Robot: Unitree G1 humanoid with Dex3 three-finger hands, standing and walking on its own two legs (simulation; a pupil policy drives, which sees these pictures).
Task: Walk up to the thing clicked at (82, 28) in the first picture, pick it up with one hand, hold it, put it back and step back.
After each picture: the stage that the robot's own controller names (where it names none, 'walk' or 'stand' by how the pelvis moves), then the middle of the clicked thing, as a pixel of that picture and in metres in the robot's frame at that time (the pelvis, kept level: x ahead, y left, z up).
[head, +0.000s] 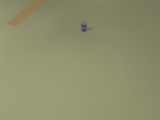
stand; (83, 26) +1.70 +0.06 -0.72
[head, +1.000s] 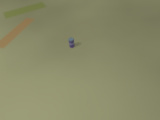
walk; (71, 42) +1.56 +0.33 -0.70
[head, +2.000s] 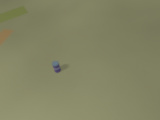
walk; (56, 66) +1.03 +0.42 -0.72
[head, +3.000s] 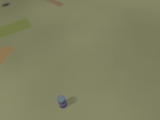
walk; (62, 101) +0.66 +0.29 -0.71
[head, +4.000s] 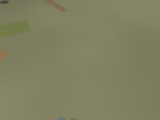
stand; out of the picture +0.48 +0.17 -0.70
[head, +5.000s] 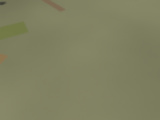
stand; out of the picture +0.44 +0.20 -0.72
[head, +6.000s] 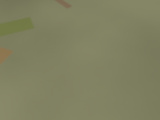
stand; out of the picture +0.43 +0.19 -0.72
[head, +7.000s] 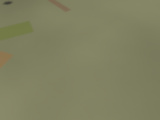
stand; out of the picture +0.43 +0.19 -0.72
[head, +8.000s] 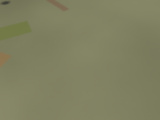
stand; out of the picture +0.42 +0.20 -0.72
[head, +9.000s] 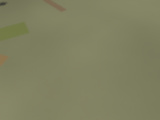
stand; out of the picture +0.42 +0.21 -0.72
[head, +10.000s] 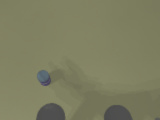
go down; (44, 78) +0.45 +0.22 -0.48
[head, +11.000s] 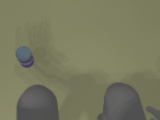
go down; (25, 57) +0.48 +0.25 -0.31
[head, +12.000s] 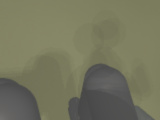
close in; out of the picture +0.46 +0.29 -0.23
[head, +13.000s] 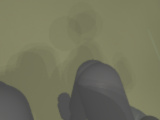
close; out of the picture +0.45 +0.30 -0.22
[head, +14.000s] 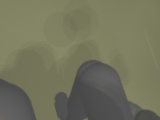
lift; out of the picture +0.43 +0.27 -0.23
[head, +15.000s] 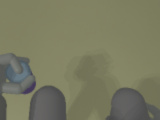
lift; (22, 78) +0.33 +0.23 -0.08
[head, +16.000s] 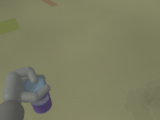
hold; (39, 95) +0.32 +0.17 +0.02
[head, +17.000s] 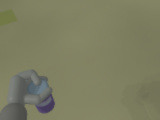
hold; (42, 96) +0.32 +0.17 -0.03
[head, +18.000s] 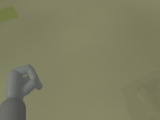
crouch; out of the picture +0.15 +0.13 -0.67
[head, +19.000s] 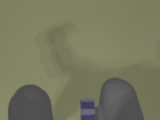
lower; (87, 112) +0.22 -0.08 -0.34
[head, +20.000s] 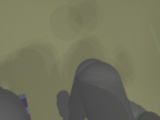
lower; (18, 113) +0.22 +0.07 -0.25
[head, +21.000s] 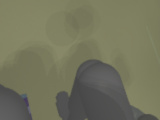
lower; (20, 113) +0.23 +0.06 -0.25
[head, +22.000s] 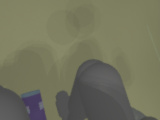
lower; (33, 107) +0.24 +0.01 -0.25
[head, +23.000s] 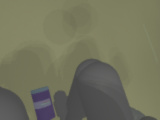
lower; (43, 103) +0.25 -0.03 -0.26
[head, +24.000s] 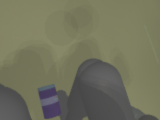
loosen; (49, 100) +0.25 -0.05 -0.26
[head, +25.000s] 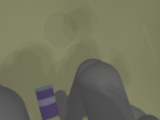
withdraw; (47, 101) +0.25 -0.04 -0.25
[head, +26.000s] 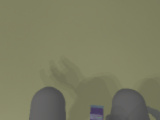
walk; (96, 117) +0.23 -0.07 -0.40
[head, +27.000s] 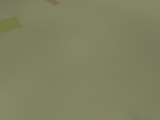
stand; out of the picture +0.13 -0.08 -0.68
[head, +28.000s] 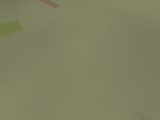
stand; out of the picture +0.14 -0.06 -0.69
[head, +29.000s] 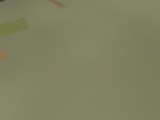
stand; out of the picture +0.14 -0.07 -0.72
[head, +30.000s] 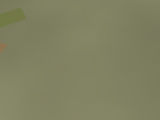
walk; out of the picture +0.15 -0.07 -0.74
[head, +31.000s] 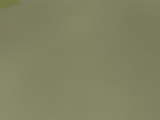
walk; out of the picture +0.34 -0.04 -0.73
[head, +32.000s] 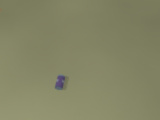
walk; (60, 82) +0.71 +0.20 -0.72
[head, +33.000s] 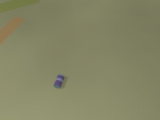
stand; (59, 81) +0.82 +0.29 -0.73
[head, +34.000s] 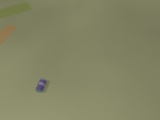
stand; (41, 85) +0.83 +0.44 -0.75
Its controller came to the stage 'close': yes
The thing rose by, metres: 0.69
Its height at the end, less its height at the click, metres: -0.02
